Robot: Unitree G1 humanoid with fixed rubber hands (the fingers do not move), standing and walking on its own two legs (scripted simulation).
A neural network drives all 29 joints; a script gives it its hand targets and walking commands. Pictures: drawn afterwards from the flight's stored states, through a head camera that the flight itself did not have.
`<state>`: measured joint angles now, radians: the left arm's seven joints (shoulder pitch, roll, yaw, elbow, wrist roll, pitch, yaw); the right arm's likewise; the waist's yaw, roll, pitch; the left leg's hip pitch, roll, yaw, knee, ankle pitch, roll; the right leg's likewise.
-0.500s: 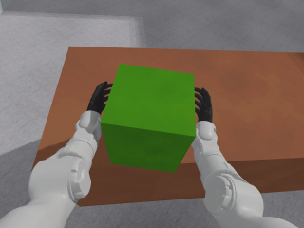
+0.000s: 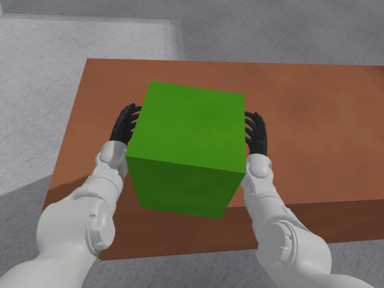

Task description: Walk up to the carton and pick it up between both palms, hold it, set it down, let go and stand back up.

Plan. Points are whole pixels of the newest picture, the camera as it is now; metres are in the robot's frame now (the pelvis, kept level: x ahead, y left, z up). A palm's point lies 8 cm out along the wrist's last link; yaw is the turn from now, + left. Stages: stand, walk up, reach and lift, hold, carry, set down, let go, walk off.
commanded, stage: reach and lift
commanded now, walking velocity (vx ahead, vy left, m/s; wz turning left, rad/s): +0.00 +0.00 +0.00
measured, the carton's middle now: (188, 155) +0.41 -0.02 -0.01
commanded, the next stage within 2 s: none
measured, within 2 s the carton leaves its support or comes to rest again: leaves its support in 0.70 s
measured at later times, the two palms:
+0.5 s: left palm (121, 138) +0.43 +0.13 +0.04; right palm (256, 149) +0.38 -0.17 +0.05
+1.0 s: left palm (116, 128) +0.42 +0.13 +0.09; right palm (264, 143) +0.37 -0.17 +0.09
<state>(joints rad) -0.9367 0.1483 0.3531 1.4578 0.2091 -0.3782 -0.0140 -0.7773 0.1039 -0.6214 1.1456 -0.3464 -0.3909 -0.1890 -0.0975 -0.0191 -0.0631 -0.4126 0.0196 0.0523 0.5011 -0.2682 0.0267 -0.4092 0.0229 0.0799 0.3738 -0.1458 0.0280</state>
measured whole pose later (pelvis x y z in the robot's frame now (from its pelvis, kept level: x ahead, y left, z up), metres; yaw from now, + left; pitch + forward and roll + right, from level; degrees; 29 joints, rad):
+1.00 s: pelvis -0.01 +0.00 +0.00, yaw +0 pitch +7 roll -2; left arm -0.92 0.14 0.31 1.39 0.22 -0.44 0.01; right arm -0.76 0.09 -0.58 1.15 -0.35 -0.50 -0.22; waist -0.10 -0.02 -0.08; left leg -0.35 0.02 0.05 0.47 -0.24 0.03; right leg -0.33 0.02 0.07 0.30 -0.10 0.03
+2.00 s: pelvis -0.02 -0.01 +0.01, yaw +1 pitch -3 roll -1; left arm -0.75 0.00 0.27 0.70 0.25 0.35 0.04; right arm -0.76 -0.08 -0.09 0.92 0.09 0.08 -0.20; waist -0.07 -0.02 -0.05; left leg -0.11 0.02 0.05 0.38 -0.21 0.02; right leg -0.10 0.02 0.07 0.25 -0.09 0.03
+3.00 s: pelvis -0.02 -0.01 +0.01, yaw +1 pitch -4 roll -1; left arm -0.73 -0.04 0.28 0.37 0.28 0.65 0.06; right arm -0.82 -0.14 -0.01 0.79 0.17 0.28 -0.17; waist -0.05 -0.02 -0.09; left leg -0.10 0.02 0.05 0.38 -0.21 0.02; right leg -0.09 0.02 0.07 0.25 -0.09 0.03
